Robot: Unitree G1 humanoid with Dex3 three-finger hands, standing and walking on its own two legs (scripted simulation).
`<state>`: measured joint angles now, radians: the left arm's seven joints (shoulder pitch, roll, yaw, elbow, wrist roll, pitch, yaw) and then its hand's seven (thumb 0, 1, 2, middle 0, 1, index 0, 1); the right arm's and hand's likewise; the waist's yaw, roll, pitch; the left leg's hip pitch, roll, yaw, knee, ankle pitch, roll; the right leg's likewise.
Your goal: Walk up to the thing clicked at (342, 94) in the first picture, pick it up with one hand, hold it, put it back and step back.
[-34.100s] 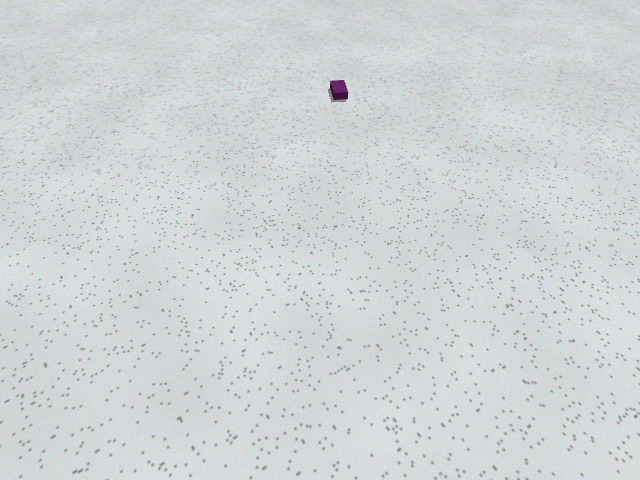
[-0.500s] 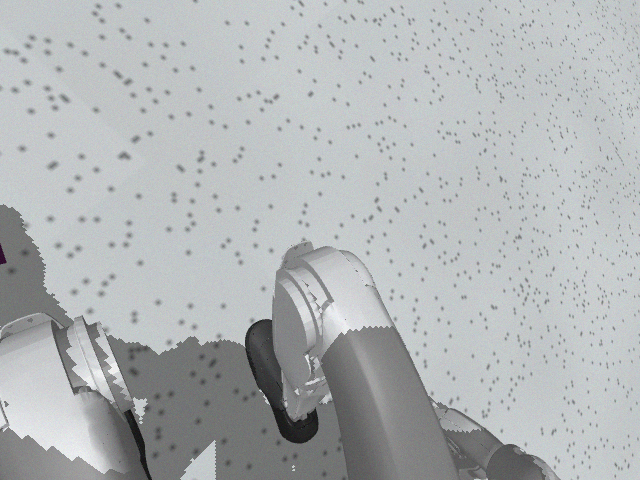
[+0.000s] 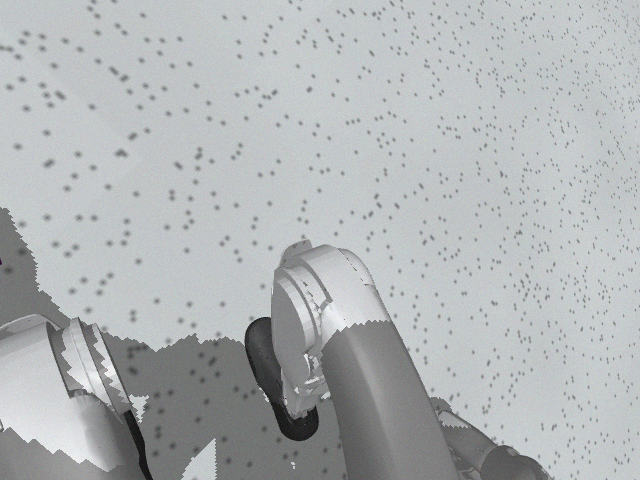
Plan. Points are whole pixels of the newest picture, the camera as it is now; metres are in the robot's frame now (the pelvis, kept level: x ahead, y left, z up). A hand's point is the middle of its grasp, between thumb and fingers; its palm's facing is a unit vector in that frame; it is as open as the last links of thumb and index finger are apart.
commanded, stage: settle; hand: left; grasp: from above
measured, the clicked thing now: out of the picture +0.41 +0.32 -0.28
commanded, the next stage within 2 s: lift in 0.88 s
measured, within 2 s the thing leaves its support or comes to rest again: leaves its support in 0.28 s
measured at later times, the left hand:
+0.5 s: hand out of the picture +0.41 +0.34 -0.20, palm faces -0.36 -0.14 -0.92, open 11.0 cm
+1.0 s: hand out of the picture +0.40 +0.33 -0.13, palm faces -0.40 -0.09 -0.91, open 10.9 cm
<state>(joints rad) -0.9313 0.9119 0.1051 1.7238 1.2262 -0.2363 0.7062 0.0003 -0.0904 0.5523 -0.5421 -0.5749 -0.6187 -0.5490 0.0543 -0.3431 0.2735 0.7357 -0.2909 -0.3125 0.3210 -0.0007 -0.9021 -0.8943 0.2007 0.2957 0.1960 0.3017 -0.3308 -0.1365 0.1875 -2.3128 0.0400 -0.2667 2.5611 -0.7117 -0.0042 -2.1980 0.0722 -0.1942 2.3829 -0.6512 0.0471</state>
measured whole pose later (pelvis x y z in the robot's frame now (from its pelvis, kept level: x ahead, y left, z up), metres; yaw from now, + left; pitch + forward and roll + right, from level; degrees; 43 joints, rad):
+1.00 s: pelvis +0.00 -0.01 +0.03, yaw +6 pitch +32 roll -8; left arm -0.84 0.67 0.06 1.35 1.22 -0.19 0.42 0.00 -0.14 0.56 -0.60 -0.54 -0.67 -0.51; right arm 0.16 -0.31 0.06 0.76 -0.14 -0.12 0.20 0.00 -0.91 -0.89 0.20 0.30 0.20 0.30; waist -0.20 0.01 -0.06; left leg -2.31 0.03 -0.14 2.41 -0.66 -0.01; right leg -2.24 0.03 -0.10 2.33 -0.66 0.02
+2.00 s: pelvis +0.02 +0.00 +0.29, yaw +12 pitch +24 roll -3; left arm -0.35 0.48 -0.11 0.67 0.99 0.01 0.10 -0.01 -0.17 0.60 -0.62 -0.56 -0.68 -0.53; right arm 0.17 -0.25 -0.03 0.68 0.04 0.03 -0.03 0.00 -0.91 -0.90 0.20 0.30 0.20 0.30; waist -0.06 0.05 -0.19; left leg -1.41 0.03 -0.03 1.56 -0.56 0.01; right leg -1.37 0.01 -0.02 1.52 -0.57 0.02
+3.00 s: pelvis +0.07 +0.01 +0.45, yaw +12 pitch +7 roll +0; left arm -0.29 0.39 -0.20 0.77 1.01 0.00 0.08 -0.01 -0.17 0.59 -0.62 -0.54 -0.69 -0.51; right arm 0.24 -0.26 -0.05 0.71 0.05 0.01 -0.04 0.01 -0.90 -0.89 0.20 0.30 0.20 0.30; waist -0.03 0.04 -0.07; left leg -0.50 0.02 0.03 0.72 -0.33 0.01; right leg -0.49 0.00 0.03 0.70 -0.33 0.02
